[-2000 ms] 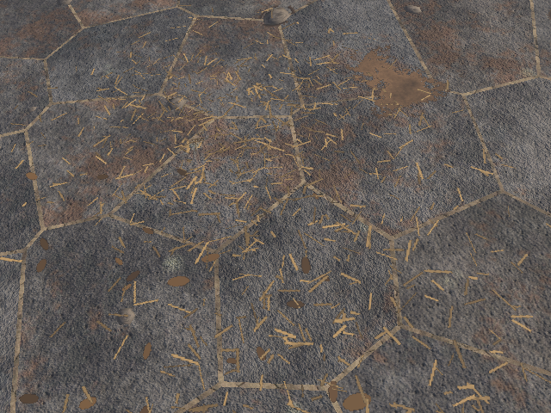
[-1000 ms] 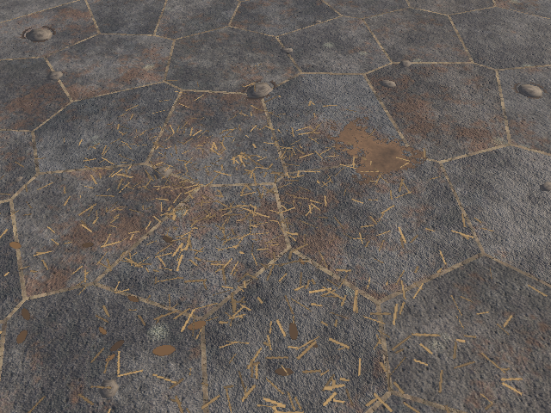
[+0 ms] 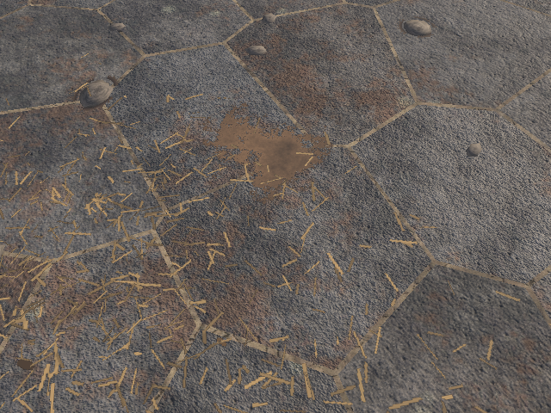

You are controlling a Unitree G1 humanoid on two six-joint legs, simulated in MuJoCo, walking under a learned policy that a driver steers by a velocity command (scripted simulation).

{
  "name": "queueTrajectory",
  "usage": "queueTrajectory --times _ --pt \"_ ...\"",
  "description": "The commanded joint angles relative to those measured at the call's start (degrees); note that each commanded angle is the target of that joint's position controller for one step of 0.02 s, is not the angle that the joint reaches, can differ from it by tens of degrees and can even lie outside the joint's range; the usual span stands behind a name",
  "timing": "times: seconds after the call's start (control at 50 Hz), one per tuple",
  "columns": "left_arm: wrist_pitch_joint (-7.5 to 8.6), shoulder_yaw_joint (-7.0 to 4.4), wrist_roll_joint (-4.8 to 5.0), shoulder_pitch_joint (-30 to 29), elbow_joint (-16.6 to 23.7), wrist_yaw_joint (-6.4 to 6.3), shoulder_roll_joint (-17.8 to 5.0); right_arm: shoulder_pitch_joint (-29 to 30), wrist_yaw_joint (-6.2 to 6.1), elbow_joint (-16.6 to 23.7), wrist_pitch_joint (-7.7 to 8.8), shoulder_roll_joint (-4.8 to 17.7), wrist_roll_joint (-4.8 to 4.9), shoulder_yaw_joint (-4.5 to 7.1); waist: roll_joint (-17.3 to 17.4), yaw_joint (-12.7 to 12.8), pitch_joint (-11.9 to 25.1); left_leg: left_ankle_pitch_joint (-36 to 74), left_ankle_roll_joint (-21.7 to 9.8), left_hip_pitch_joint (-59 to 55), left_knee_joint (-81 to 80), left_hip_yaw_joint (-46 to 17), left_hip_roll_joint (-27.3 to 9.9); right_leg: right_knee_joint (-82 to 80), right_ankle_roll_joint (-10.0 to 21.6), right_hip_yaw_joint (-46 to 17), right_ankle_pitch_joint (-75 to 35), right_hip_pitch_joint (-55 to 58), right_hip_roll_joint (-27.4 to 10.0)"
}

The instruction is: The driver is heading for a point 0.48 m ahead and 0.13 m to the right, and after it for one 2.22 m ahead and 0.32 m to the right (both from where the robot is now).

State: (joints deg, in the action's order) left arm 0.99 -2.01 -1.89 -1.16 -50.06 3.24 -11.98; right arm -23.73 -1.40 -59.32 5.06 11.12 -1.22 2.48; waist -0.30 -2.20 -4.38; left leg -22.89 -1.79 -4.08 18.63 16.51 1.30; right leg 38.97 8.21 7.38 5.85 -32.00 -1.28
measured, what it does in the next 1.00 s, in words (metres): walks ahead, turning right: right foot, then left foot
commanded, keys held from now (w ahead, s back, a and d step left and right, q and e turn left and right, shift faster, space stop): w+e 0.74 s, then w+q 0.26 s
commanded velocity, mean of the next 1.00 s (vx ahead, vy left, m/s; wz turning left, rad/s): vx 0.50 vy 0.00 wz -0.46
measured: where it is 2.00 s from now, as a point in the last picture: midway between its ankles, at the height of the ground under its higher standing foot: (359, 206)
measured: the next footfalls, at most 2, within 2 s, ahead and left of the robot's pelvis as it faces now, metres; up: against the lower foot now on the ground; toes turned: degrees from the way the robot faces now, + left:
right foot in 0.06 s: +0.17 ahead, -0.07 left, +0.00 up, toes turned -7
left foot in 0.60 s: +0.52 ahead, +0.03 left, +0.00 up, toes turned -23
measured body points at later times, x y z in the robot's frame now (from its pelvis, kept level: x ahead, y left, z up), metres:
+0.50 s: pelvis +0.26 -0.02 +0.01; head +0.29 -0.04 +0.46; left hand +0.30 +0.26 -0.11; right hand +0.40 -0.30 -0.10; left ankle +0.46 +0.08 -0.69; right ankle +0.14 -0.06 -0.73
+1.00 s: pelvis +0.51 -0.09 +0.01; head +0.54 -0.10 +0.46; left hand +0.80 +0.00 -0.08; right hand +0.35 -0.29 -0.12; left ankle +0.49 +0.05 -0.73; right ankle +0.56 -0.26 -0.70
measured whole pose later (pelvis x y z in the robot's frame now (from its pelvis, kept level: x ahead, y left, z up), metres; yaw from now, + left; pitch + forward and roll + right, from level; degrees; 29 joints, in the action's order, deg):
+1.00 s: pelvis +0.51 -0.09 +0.01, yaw -27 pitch +2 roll +2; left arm 1.9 -0.8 -2.1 2.3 -42.6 3.1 -13.6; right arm -26.5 1.3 -53.4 4.5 13.1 -0.8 2.3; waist -2.1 -5.0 -1.4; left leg -15.5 -0.8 1.7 15.5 4.6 1.1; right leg 37.0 1.0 0.3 8.3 -31.2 -3.1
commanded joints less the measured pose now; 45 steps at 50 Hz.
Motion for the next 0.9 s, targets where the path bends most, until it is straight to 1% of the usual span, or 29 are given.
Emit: queueTrajectory --times 0.02,0.04,0.06,0.08,0.1,0.12,0.14,0.16,0.18,0.22,0.28,0.34,0.42,0.48,0.52,0.54,0.56,0.58,0.6,0.62,0.64,0.66,0.68,0.7,0.72,0.74,0.8,0.86,0.9 --pt "0.25 -1.43 -0.32 6.98 0.84 -0.29 -4.38 -1.66 -0.55 2.34 -0.79 10.16 -0.52 1.91 4.19 4.94 3.39 65.46 -4.72 -0.08 11.55 -2.91 -17.03 -2.07 2.99 2.89 8.21 9.92 5.08" --pt "0.53 -2.22 -0.53 12.9 -0.68 -0.66 -5.5 -1.65 -0.37 2.76 -1.23 10.97 -0.56 2.1 4.15 7.16 6.55 62.92 -4.56 2.44 21.82 -2.45 -17.06 -5.26 4.48 2.37 9.46 17.48 6.72" --pt "0.84 -3.83 -1.28 21.41 -2.72 -1.39 -9.3 -0.63 -0.01 4.15 -1.39 11.16 -0.24 2.13 0.3 11.32 10.78 50.74 -2.73 11.81 37.72 -1.65 -15.63 -11.06 7.42 -5.66 11.42 29.93 2.9" --pt "0.61 -5.43 -1.24 21.7 -1.81 -2.17 -16.04 -2.62 1.31 7.99 -1.07 4.25 0.31 0.89 -13.67 7.23 15.45 -3.79 0.66 36.3 59.84 -2.33 -5.12 -14.77 16.05 -35.3 11.05 47.04 -15.85" --pt "-0.29 -5.52 0.73 24.04 -1.47 -2.21 -16.39 5.86 1.71 10.9 -0.46 9.11 -0.05 1.86 -5.87 10.09 16.11 -7.96 1.09 46.62 66.32 -15.4 -0.18 -23.08 18.34 -50.7 14.95 47.89 -18.44" --pt "-0.55 -5.11 1.07 20.42 -1.81 -2.73 -14.82 10.0 2.02 12.49 0.31 8.76 0.29 1.72 -2.55 8.16 7.4 -1.83 0.54 51.34 63.02 -18.11 -4.46 -24.53 15.94 -41.79 13.92 42.04 -17.78" --pt "-0.26 -4.5 1.46 17.43 -1.41 -2.91 -11.93 9.48 1.96 12.08 0.89 8.71 0.51 1.62 0.8 5.61 3.28 2.4 0.56 47.91 56.95 -17.97 -6.43 -25.75 13.27 -36.27 7.57 34.27 -15.47" --pt "0.3 -4.12 1.53 14.56 -0.78 -3.19 -10.44 8.28 1.63 11.23 0.58 8.3 0.15 1.66 2.72 2.85 1.69 3.72 1.0 43.39 52.51 -18.1 -7.65 -26.03 11.03 -31.1 -0.47 28.95 -12.33" --pt "0.98 -3.66 1.81 13.15 -0.39 -3.51 -9.3 6.62 1.46 10.87 -0.52 7.73 -0.89 1.53 2.42 1.0 2.17 4.01 1.94 39.14 49.54 -18.29 -8.19 -26.23 10.11 -27.29 -6.62 25.51 -10.0" --pt "2.39 -3.42 2.08 14.26 -0.4 -3.33 -9.35 6.45 1.66 11.16 -2.35 6.8 -1.63 1.49 1.92 -0.03 3.64 4.67 3.33 35.73 45.81 -17.54 -7.85 -26.31 9.63 -23.83 -13.78 23.29 -7.43" --pt "2.87 -3.91 2.06 18.09 -0.97 -3.16 -11.15 11.85 1.95 13.4 -3.29 6.26 -1.5 1.41 0.24 1.23 2.67 10.33 4.84 38.28 39.02 -16.41 -7.63 -27.31 8.5 -22.33 -13.5 22.57 -5.33" --pt "2.63 -3.93 1.92 22.74 -1.3 -3.14 -10.92 19.06 2.06 16.06 -3.49 6.81 -1.23 1.36 -1.48 4.16 1.71 15.95 5.48 42.99 32.06 -16.56 -7.15 -27.35 6.98 -24.01 -11.73 26.23 -4.95" --pt "2.48 -3.89 1.61 27.22 -1.54 -3.49 -11.03 25.86 2.51 18.91 -3.23 7.18 -0.97 0.88 -2.79 6.82 1.53 19.76 5.13 45.29 24.82 -17.11 -5.34 -25.21 6.18 -25.83 -14.56 31.8 -5.23" --pt "2.44 -3.88 1.02 28.98 -1.4 -3.84 -11.48 29.91 2.82 21.22 -2.47 7.6 -0.52 0.4 -3.86 7.87 1.11 19.36 3.95 43.9 19.55 -16.93 -3.43 -22.46 5.63 -27.34 -19.46 34.33 -5.96" --pt "2.5 -4.08 0.85 27.7 -0.71 -4.28 -12.39 28.49 2.76 21.73 -1.94 8.63 -0.24 0.43 -4.92 6.34 1.25 17.84 2.68 38.25 15.3 -17.59 -2.47 -20.43 3.99 -28.62 -22.0 33.75 -6.47" --pt "2.58 -4.22 0.79 25.59 0.01 -4.37 -13.04 25.17 2.56 21.08 -1.67 9.38 -0.09 0.64 -5.38 4.31 1.87 15.97 1.84 31.96 12.82 -17.45 -1.5 -18.64 2.59 -28.45 -24.69 31.48 -6.13" --pt "2.76 -4.39 0.8 23.71 0.71 -4.16 -13.86 19.73 2.08 19.54 -1.35 10.68 0.05 1.18 -5.28 1.87 4.18 13.5 0.97 23.38 11.27 -16.7 0.34 -14.03 1.28 -28.09 -30.4 29.22 -5.02" --pt "3.13 -4.43 1.21 22.41 1.04 -3.63 -14.18 11.81 1.42 17.36 -0.72 12.15 -0.03 1.87 -2.71 -2.15 8.36 15.39 -0.25 12.48 7.53 -16.52 0.28 -4.4 -0.11 -26.01 -31.86 26.69 -2.0" --pt "3.69 -3.62 1.95 22.58 2.4 -3.03 -11.18 3.22 0.42 16.64 -0.1 15.75 -1.26 2.8 2.07 -5.37 15.86 6.66 -2.64 -1.07 5.56 -26.18 -9.61 10.23 -1.41 -22.99 -19.94 19.54 1.86" --pt "3.56 -2.42 3.81 28.2 4.45 -3.12 -5.08 1.14 0.06 17.23 -0.57 21.15 -2.71 3.89 15.64 -2.33 22.77 1.6 -8.22 -14.53 0.63 -51.87 -26.03 26.95 -3.35 -15.98 21.09 2.35 10.77" --pt "2.88 -2.75 1.82 29.54 3.67 -3.59 -9.6 4.6 0.4 17.46 -1.39 18.26 -1.75 3.68 13.27 0.32 20.36 -3.63 -10.25 -9.44 -2.51 -61.02 -26.86 33.92 -2.69 -15.49 24.04 -3.19 6.76" --pt "2.29 -3.03 1.01 26.6 3.02 -3.43 -10.51 8.83 0.57 18.48 -1.55 12.75 -1.21 2.44 5.71 1.17 11.65 -4.89 -9.44 -1.06 -3.34 -51.88 -24.68 34.81 -2.81 -14.75 18.64 -4.01 3.51" --pt "2.06 -2.84 0.82 23.37 3.31 -2.89 -9.72 11.11 0.79 18.34 -1.41 9.53 -1.04 1.6 1.72 1.31 6.73 0.77 -8.36 5.24 -4.54 -42.68 -21.33 32.32 -3.26 -13.85 14.76 -3.15 1.44" --pt "1.66 -2.8 0.51 22.08 3.72 -2.37 -8.9 11.22 0.75 17.83 -1.19 8.7 -1.13 1.26 3.46 1.79 4.87 6.68 -7.05 8.49 -5.69 -36.31 -18.87 30.22 -3.64 -13.25 13.34 -2.03 0.05" --pt "0.98 -2.79 -0.06 21.73 4.06 -1.78 -8.62 10.36 0.67 16.89 -0.85 8.38 -0.95 1.09 5.7 2.34 3.91 11.61 -6.38 10.76 -6.61 -31.54 -17.14 29.12 -4.13 -12.74 12.83 -0.95 -0.83" --pt "0.34 -2.66 -0.12 21.65 4.26 -1.3 -8.09 9.28 0.85 16.15 -0.3 8.54 -0.63 1.13 6.45 2.59 4.02 16.26 -6.3 11.43 -7.04 -28.47 -16.56 28.9 -4.36 -12.12 12.22 -0.4 -0.98" --pt "0.08 -1.9 -0.35 18.94 5.52 -0.56 -5.91 5.22 1.93 13.56 1.49 8.72 -0.09 1.13 6.08 2.67 4.24 25.54 -8.39 11.18 -8.45 -24.91 -15.99 25.36 -4.74 -13.55 10.04 -2.26 0.16" --pt "0.51 -1.15 -0.88 12.48 7.87 -0.07 -5.8 4.48 2.25 11.96 1.4 8.91 0.42 1.06 5.96 3.01 2.41 26.2 -9.29 10.76 -10.22 -21.53 -14.15 15.26 -6.1 -10.25 5.09 -4.98 -1.32" --pt "1.01 0.03 -0.84 6.78 9.46 0.31 -4.25 3.76 2.46 11.29 0.94 8.95 0.89 1.03 5.97 1.88 1.75 27.48 -8.69 13.33 -10.32 -19.16 -11.56 5.41 -7.11 -6.18 1.02 -0.51 -1.94"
